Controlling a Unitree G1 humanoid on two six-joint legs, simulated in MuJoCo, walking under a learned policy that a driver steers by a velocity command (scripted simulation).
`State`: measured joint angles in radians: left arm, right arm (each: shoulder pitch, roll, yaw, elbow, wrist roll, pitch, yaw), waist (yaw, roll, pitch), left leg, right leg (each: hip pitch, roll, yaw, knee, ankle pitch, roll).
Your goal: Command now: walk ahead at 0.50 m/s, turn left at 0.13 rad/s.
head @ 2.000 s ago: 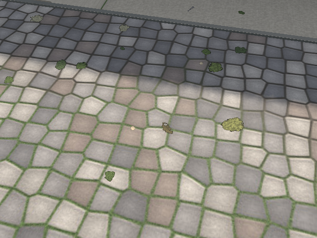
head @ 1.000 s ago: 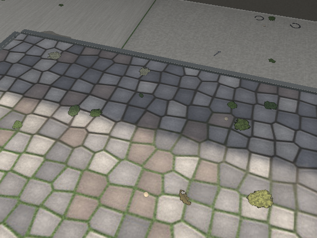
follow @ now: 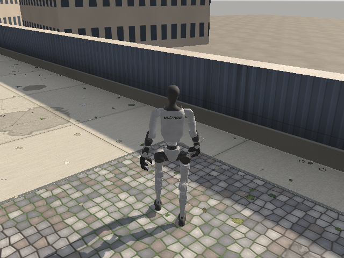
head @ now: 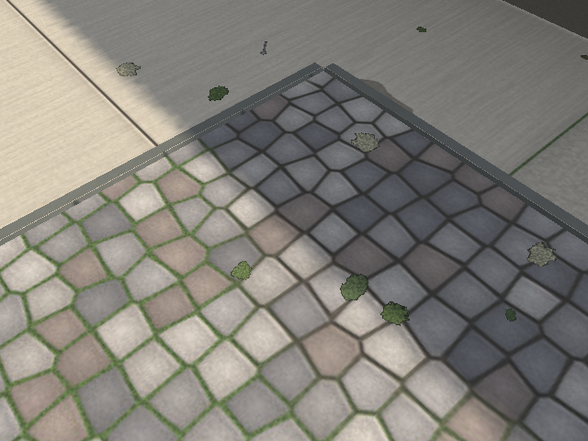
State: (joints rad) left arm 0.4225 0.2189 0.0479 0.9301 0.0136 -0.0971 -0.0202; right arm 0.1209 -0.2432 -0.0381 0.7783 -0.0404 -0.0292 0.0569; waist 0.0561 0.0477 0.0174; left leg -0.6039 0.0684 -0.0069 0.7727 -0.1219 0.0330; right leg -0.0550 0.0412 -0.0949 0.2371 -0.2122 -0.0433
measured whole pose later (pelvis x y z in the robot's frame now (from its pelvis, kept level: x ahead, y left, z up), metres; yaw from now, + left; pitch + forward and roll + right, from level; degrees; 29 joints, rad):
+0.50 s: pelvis +0.20 +0.05 +0.00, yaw -7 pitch +0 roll +0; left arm 0.20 0.23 0.06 0.85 0.03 0.02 -0.02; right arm 0.28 -0.21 -0.03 0.88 -0.01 -0.06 -0.03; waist 0.00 -0.04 0.08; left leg -0.14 -0.01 0.21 0.35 -0.22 0.07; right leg -0.55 -0.04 -0.04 0.86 -0.19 -0.01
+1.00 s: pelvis +0.24 +0.02 -0.01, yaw -17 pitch +0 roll +0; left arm 0.19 0.22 0.04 0.81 0.03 0.02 0.01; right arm 0.23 -0.23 -0.05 0.86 -0.02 0.06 -0.03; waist 0.01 0.02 0.04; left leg -0.34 0.03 -0.01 0.75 -0.41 -0.01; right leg -0.27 0.07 -0.02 0.41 -0.14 -0.09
